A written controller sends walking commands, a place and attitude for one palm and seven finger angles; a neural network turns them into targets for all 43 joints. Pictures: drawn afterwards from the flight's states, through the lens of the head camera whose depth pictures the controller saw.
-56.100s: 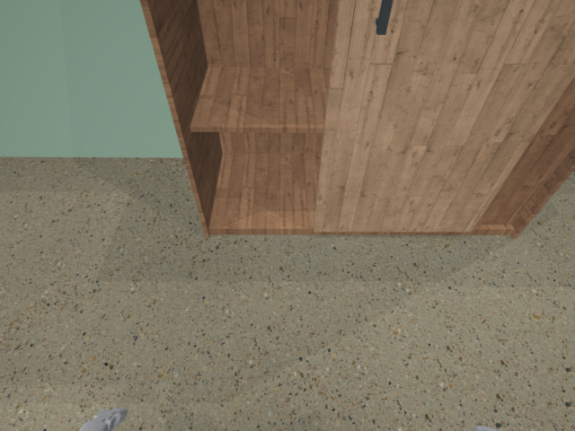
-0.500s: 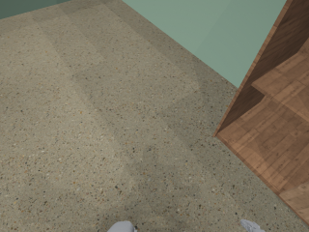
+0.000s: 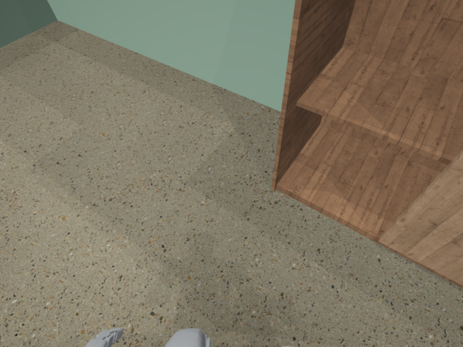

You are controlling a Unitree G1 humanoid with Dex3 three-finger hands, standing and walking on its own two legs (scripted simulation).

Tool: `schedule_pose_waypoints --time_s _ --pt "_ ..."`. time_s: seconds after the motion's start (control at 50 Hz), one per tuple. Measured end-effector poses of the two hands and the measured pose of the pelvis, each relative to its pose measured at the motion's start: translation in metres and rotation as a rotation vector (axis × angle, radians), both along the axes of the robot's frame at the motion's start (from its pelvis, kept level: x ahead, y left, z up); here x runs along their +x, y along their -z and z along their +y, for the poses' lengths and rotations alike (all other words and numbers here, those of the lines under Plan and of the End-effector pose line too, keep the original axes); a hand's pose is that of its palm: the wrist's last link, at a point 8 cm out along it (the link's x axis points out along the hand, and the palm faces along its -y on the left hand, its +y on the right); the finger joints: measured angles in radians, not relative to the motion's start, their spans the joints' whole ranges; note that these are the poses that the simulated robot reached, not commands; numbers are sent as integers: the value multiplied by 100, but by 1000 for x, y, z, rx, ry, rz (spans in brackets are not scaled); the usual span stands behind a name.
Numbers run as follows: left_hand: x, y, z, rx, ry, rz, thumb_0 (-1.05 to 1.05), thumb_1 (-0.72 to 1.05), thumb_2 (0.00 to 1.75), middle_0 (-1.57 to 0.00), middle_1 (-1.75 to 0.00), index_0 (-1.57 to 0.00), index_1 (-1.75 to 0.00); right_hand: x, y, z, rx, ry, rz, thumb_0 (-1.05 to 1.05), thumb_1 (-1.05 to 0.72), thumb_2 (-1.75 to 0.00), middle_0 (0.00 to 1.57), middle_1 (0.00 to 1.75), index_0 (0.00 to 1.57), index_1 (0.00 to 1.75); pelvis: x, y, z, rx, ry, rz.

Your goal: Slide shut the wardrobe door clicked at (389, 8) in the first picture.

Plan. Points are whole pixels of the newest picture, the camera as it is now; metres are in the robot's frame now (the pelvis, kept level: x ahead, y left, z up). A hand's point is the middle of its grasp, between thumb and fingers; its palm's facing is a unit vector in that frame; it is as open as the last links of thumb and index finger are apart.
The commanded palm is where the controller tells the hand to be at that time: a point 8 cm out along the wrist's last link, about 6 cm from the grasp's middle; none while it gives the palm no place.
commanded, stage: turn to face it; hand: right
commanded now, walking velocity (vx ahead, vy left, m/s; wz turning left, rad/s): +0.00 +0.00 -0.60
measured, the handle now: out of the picture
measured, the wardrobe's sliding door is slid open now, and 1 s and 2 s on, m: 0.51 0.51 0.51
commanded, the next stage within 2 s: take the last steps up to it in 0.72 s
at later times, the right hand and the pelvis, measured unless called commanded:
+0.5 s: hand out of the picture +0.02 -0.19 -0.15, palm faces +0.28 +0.93 -0.25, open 7.4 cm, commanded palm none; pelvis +0.01 +0.02 +0.01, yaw -18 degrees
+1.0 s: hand out of the picture -0.02 -0.18 -0.14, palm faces +0.47 +0.84 -0.28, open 7.4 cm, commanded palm none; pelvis +0.02 +0.02 +0.01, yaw -28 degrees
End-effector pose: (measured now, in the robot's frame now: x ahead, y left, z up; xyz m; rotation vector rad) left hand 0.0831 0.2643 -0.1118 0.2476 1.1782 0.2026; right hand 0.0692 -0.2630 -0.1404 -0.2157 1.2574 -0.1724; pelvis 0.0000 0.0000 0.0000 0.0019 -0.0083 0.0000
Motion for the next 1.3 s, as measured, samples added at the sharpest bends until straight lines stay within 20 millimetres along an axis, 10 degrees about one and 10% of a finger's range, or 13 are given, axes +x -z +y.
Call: schedule_pose_waypoints --time_s 0.22,0.38,0.6,0.8,0.96,1.1,1.3 --pt "5 18 4 -58 108 109 0 90 90 -21 -30 -20 -30 8 -34 6 -59 102 -145 0 -91 -90 20 30 20 30 4 -6 25 21 158 16" --pt "43 19 13 -72 172 92 0 90 90 -20 -30 -20 -29 -37 -37 30 -63 185 -69 0 -91 -90 21 30 20 30 9 -10 31 -16 243 10" --pt "97 7 -36 -3 353 14 0 90 90 -20 -30 -20 -29 -93 6 16 33 357 -7 0 -90 -89 21 30 20 30 9 4 7 -13 366 1" --pt "85 4 -60 -28 442 88 0 90 90 -20 -30 -20 -29 -99 -19 5 6 440 -37 1 -91 -90 20 30 20 30 9 -13 10 26 447 -3" --pt "88 31 -48 -93 448 136 0 90 90 -21 -30 -20 -30 -105 -27 32 -47 471 -70 0 -91 -90 20 30 20 30 19 -4 26 -3 488 -10" --pt "108 13 -51 -86 467 142 0 90 90 -20 -30 -20 -29 -138 -35 61 21 546 33 0 -91 -90 21 30 20 30 35 -21 11 -31 518 7" --pt "168 4 -138 -43 608 85 0 91 90 -20 -30 -19 -29 -181 -10 48 127 686 144 0 -90 -89 21 30 20 30 51 -11 -52 -30 592 2"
